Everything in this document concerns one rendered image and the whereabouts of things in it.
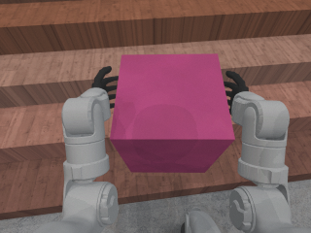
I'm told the left robot hand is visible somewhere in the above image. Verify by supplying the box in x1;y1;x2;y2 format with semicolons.
91;66;119;109

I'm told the right robot shin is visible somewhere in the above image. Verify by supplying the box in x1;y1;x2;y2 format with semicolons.
190;207;201;212

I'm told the robot right upper arm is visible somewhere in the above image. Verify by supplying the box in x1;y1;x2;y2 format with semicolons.
229;185;311;233

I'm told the carton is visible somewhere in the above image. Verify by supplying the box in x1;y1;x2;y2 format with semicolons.
110;53;235;173

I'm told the robot right thigh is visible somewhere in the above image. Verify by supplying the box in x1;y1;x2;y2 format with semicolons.
185;211;221;233

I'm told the robot left forearm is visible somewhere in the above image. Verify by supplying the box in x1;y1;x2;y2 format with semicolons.
61;87;111;217

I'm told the robot right forearm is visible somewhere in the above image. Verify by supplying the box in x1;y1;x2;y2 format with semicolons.
231;91;293;220

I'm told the robot left upper arm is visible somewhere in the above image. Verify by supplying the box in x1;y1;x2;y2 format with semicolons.
32;182;119;233

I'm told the right robot hand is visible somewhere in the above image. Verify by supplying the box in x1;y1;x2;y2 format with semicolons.
224;71;249;114

